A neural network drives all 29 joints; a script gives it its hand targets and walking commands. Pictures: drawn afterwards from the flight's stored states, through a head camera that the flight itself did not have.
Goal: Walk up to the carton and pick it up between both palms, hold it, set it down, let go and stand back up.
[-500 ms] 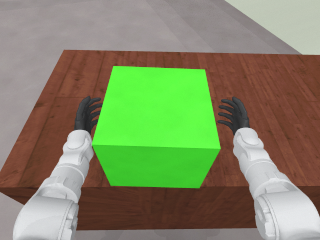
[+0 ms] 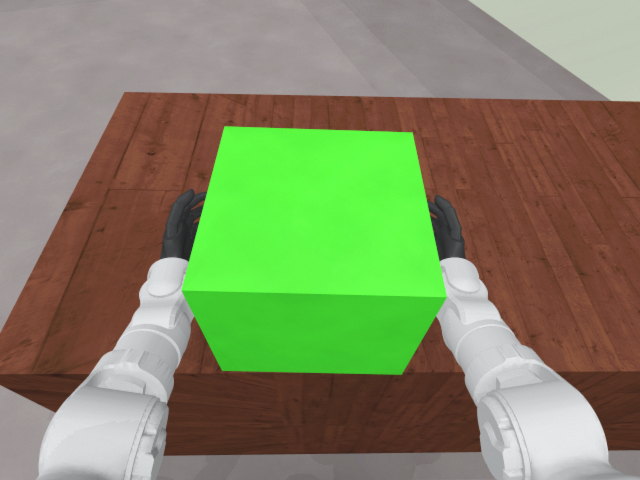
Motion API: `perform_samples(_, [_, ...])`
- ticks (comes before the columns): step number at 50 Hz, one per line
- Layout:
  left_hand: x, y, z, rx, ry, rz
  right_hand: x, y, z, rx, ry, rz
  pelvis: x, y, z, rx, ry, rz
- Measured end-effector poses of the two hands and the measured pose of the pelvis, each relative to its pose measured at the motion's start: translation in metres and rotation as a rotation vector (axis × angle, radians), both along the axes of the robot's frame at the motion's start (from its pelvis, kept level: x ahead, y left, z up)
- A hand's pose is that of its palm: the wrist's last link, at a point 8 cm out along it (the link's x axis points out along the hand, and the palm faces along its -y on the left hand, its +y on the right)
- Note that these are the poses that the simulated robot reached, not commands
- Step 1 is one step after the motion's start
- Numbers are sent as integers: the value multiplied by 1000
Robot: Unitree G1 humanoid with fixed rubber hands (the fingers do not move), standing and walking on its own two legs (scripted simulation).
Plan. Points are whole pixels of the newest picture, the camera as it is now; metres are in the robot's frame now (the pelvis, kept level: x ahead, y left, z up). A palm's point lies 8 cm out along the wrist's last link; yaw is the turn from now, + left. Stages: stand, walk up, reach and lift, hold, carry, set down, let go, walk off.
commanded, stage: reach and lift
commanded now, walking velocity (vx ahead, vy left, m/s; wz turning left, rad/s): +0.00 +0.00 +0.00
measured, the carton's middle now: (315, 253) +0.43 +0.02 +0.03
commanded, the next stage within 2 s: none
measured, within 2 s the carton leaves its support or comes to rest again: leaves its support in 1.14 s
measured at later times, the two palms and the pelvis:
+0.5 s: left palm (182, 250) +0.42 +0.19 +0.05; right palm (446, 256) +0.42 -0.16 +0.05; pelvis +0.00 +0.00 +0.00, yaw +0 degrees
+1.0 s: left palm (182, 250) +0.42 +0.19 +0.06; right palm (447, 256) +0.42 -0.16 +0.05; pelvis +0.01 +0.01 +0.00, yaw +0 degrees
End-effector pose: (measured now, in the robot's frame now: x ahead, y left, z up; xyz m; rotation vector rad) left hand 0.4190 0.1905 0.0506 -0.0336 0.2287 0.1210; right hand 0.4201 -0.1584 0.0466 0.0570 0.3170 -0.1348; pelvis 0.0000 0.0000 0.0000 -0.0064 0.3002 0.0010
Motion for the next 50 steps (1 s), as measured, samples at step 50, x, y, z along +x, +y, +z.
perform_samples(50, [-1,-4,5,48,-51,-22,-3,1,3,-38,-31,-7,12,6,3,-3,28,5])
